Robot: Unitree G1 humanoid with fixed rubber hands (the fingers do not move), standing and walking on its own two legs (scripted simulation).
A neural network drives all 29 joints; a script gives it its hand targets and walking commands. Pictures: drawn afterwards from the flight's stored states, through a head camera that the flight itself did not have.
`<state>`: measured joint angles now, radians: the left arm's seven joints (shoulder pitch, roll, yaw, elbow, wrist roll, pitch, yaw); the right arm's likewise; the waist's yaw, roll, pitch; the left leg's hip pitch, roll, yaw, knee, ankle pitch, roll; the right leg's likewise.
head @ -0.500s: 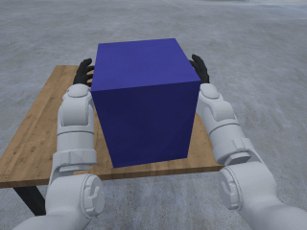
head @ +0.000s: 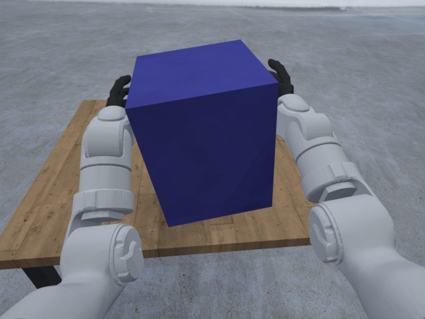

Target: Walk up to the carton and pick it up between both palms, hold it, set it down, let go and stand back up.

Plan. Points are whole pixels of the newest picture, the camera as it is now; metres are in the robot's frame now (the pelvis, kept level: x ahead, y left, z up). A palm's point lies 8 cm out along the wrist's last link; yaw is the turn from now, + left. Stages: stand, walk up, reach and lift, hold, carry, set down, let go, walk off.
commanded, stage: reach and lift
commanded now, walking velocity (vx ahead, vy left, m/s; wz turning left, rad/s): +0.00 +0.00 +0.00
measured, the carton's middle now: (205, 132) +0.39 +0.00 +0.21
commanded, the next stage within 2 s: hold in 0.42 s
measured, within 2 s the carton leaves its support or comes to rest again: neither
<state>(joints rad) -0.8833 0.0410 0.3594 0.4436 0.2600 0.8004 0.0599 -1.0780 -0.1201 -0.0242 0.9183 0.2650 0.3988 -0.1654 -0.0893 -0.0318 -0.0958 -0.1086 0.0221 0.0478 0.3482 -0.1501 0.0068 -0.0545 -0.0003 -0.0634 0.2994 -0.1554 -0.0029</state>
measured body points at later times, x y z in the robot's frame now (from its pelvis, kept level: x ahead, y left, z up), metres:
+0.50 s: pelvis +0.00 +0.00 +0.00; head -0.08 +0.01 +0.44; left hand +0.39 +0.15 +0.27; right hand +0.40 -0.15 +0.30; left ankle +0.03 +0.11 -0.75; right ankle +0.01 -0.11 -0.75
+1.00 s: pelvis -0.01 -0.01 +0.00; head -0.10 +0.01 +0.44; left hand +0.39 +0.14 +0.29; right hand +0.38 -0.15 +0.33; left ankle +0.03 +0.11 -0.75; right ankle +0.01 -0.11 -0.75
